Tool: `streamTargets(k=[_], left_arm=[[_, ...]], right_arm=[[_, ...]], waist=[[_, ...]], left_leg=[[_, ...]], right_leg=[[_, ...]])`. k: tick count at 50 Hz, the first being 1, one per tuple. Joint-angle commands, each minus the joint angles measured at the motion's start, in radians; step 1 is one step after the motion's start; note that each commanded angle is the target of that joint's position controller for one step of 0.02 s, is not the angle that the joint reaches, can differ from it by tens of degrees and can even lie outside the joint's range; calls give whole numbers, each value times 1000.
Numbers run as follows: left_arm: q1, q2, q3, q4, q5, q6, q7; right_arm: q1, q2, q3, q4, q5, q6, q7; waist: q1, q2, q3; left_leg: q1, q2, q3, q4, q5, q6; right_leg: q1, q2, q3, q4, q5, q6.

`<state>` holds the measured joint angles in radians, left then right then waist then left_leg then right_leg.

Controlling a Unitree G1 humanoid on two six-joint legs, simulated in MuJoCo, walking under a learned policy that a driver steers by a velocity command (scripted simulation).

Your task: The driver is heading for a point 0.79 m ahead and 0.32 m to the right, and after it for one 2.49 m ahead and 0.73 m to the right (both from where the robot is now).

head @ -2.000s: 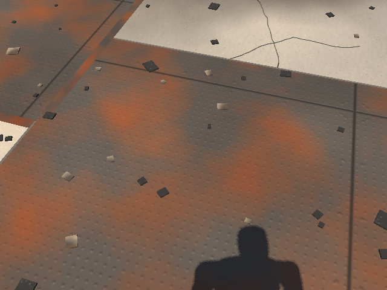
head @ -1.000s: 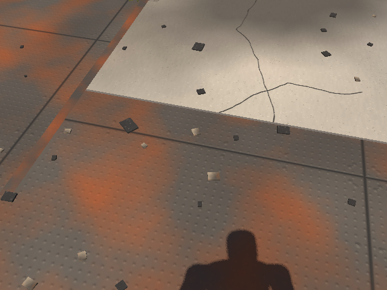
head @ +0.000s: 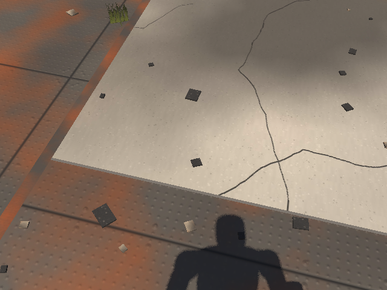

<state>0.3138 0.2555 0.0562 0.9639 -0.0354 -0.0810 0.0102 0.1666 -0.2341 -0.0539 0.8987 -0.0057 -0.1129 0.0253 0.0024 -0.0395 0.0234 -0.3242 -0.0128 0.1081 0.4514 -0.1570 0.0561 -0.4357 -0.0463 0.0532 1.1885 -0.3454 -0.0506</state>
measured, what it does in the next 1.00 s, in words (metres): walks ahead, turning right: right foot, then left foot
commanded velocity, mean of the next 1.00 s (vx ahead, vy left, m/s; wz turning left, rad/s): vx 0.50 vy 0.00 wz -0.54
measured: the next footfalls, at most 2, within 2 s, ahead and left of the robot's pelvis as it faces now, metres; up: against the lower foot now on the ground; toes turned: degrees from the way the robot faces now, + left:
right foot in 0.44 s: +0.36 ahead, -0.17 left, +0.00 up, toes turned -17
left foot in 0.92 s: +0.70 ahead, -0.10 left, +0.00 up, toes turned -34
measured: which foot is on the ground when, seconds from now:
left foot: down 0.00-0.44, up 0.46-0.90, down 0.92-1.00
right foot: up 0.00-0.42, down 0.44-0.94, up 0.96-1.00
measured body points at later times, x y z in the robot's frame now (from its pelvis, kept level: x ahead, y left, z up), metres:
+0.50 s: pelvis +0.26 -0.07 -0.02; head +0.30 -0.09 +0.43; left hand +0.49 +0.14 -0.12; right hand +0.23 -0.35 -0.16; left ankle +0.11 +0.10 -0.64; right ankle +0.32 -0.16 -0.74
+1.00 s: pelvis +0.54 -0.13 -0.01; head +0.57 -0.14 +0.44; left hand +0.74 +0.08 -0.13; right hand +0.58 -0.45 -0.09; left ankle +0.67 -0.08 -0.74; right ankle +0.36 -0.16 -0.67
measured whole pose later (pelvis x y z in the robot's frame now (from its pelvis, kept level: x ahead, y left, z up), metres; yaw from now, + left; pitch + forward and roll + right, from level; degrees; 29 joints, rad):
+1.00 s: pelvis +0.54 -0.13 -0.01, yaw -34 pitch +2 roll +1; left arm 0.36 0.28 0.08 0.77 -0.03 -0.04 0.02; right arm 0.07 -0.26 -0.06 0.75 0.00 -0.13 0.02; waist 0.04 -0.03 0.01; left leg -0.43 -0.03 0.01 0.53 -0.15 0.02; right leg -0.30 0.08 0.16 1.06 -0.49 -0.04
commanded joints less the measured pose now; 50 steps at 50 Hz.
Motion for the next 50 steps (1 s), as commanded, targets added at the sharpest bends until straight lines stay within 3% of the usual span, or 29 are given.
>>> streamTargets(k=[1,4,7,10,13,16,19,20,21,22,23,24,25,26,27,28,30,33,37,40,43,45,46,47,48,49,50], left_arm=[[53,40,25,-46,-3,18,5],[-10,38,33,-80,4,38,7],[-83,37,36,-110,11,35,-3],[-181,22,27,-146,16,30,-22],[-285,8,16,-196,17,29,-42],[-340,10,14,-245,13,31,-62],[-267,58,37,-263,11,38,-73],[-164,94,57,-245,7,39,-72],[0,156,92,-204,6,39,-61],[125,259,123,-176,10,48,-36],[64,326,124,-210,13,33,-37],[106,234,96,-209,25,25,-42],[66,176,81,-207,28,14,-41],[-15,138,69,-223,21,7,-43],[-79,102,56,-240,20,4,-41],[-106,90,49,-255,27,4,-36],[-93,121,54,-256,23,0,-25],[-41,163,65,-250,21,-1,-5],[12,162,65,-240,15,9,3],[51,159,65,-225,9,14,3],[52,159,66,-227,11,25,13],[20,141,59,-244,14,31,14],[-2,96,41,-264,23,28,9],[94,35,24,-287,19,21,10],[163,65,18,-298,-5,14,10],[105,161,40,-281,-11,18,10],[16,180,45,-296,0,25,9]], right_arm=[[33,-75,-17,-12,-9,-18,-3],[55,-113,-30,9,-13,-21,-18],[77,-126,-33,21,-15,-12,-35],[98,-142,-36,25,-9,-4,-45],[160,-157,-41,44,0,12,-51],[184,-175,-49,51,12,34,-51],[137,-218,-61,31,23,51,-58],[118,-231,-64,25,25,58,-60],[95,-229,-61,15,30,60,-60],[109,-177,-44,-14,3,48,-57],[174,-49,-5,-71,-2,7,-39],[51,-140,-22,-95,40,-39,-22],[-8,-153,-25,-115,64,-55,-16],[-6,-144,-25,-102,47,-56,-23],[3,-159,-37,-90,22,-45,-31],[24,-161,-42,-88,15,-28,-29],[23,-137,-42,-102,0,-3,-31],[-87,-113,-34,-145,-10,8,-38],[-222,-88,-19,-187,2,0,-26],[-273,-112,-22,-218,13,-10,-13],[-253,-149,-33,-226,16,-28,-1],[-118,-179,-51,-193,11,-40,-5],[22,-221,-65,-173,-7,-45,-11],[176,-304,-86,-157,-24,-38,-20],[205,-284,-83,-130,-3,-26,-11],[145,-187,-59,-157,10,-19,-13],[93,-147,-46,-168,8,-7,-17]], waist=[[7,130,-49],[11,99,-2],[-1,90,17],[-31,80,41],[-72,66,76],[-77,77,89],[-3,138,8],[60,148,-50],[148,122,-135],[169,-43,-218],[47,-229,-332],[123,-96,-356],[107,-64,-228],[50,40,-144],[15,45,-108],[-14,35,-93],[-30,35,-76],[-4,14,-38],[52,-41,-18],[72,-57,-16],[50,-81,-26],[-25,-100,-76],[-92,-57,-191],[-91,159,-355],[-63,392,-397],[-81,243,-250],[-84,151,-145]], left_leg=[[154,273,-237,-299,89,130],[152,276,-139,-328,175,134],[198,267,-60,-335,217,119],[230,259,15,-340,231,100],[331,289,52,-317,262,97],[430,318,85,-251,370,88],[448,319,130,-61,828,56],[426,307,141,91,935,43],[326,263,157,315,863,7],[37,200,153,650,369,-40],[-366,-34,-27,984,-414,-90],[-479,6,-207,1025,-385,-59],[-524,55,-197,972,-303,-28],[-463,105,-197,867,-227,-24],[-385,135,-192,776,-190,-33],[-321,150,-195,735,-164,-43],[-284,144,-175,648,-129,-76],[-311,113,-156,445,23,-114],[-236,48,-147,159,237,-107],[-213,28,-167,79,239,-93],[-167,18,-183,25,133,-65],[19,7,-155,-29,105,-25],[258,111,-238,2,101,30],[635,342,-574,-12,13,155],[731,464,-923,-121,-225,239],[611,428,-825,-151,-353,196],[471,384,-657,-160,-302,150]], right_leg=[[-144,-98,59,-1,89,-9],[-237,-101,76,-69,194,2],[-297,-88,74,-208,328,14],[-284,-80,8,-363,422,13],[-323,-74,-41,-459,407,0],[-332,-53,-94,-514,304,-22],[-133,38,-182,-525,159,-75],[5,81,-201,-546,136,-103],[254,119,-185,-635,211,-144],[550,-58,104,-659,228,-208],[829,-292,722,-830,106,-422],[834,-294,745,-921,85,-388],[731,-257,574,-906,150,-335],[562,-206,438,-906,255,-289],[435,-165,343,-915,338,-258],[352,-140,305,-938,376,-250],[268,-121,269,-963,451,-256],[217,-86,212,-976,473,-239],[190,-39,190,-954,332,-177],[246,-69,257,-903,284,-166],[323,-101,345,-816,286,-151],[313,-59,348,-703,382,-118],[221,-4,292,-496,365,-83],[-74,126,160,-150,79,-7],[-310,123,131,57,-260,13],[-384,57,150,146,-187,20],[-379,18,106,150,-102,22]])
Keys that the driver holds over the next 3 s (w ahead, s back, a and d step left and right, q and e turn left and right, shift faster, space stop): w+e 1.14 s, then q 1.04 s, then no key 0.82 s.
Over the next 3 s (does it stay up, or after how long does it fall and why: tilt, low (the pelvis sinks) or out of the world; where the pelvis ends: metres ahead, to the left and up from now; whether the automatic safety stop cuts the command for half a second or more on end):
stays up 0.74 -0.26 0.00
